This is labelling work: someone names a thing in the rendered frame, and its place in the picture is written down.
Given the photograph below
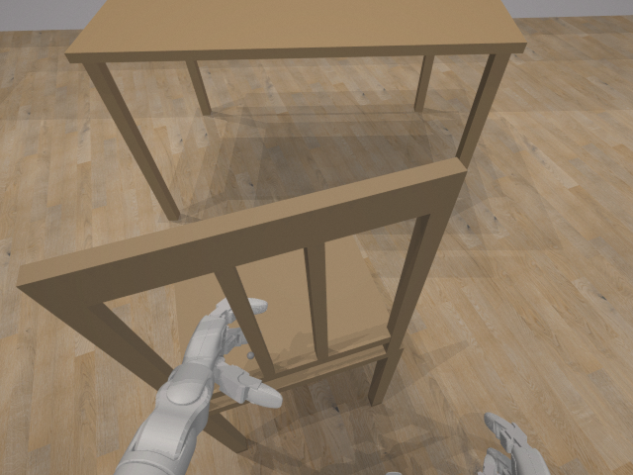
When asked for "robot left forearm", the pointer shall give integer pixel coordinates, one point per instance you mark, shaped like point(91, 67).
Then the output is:
point(165, 442)

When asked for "chair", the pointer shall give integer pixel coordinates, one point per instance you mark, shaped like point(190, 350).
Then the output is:
point(325, 314)

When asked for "right robot hand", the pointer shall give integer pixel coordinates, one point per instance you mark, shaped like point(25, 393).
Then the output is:
point(525, 460)

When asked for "table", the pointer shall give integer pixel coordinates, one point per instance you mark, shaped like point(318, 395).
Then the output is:
point(191, 30)

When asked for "left robot hand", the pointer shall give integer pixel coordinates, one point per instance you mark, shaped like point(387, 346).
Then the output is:
point(212, 338)

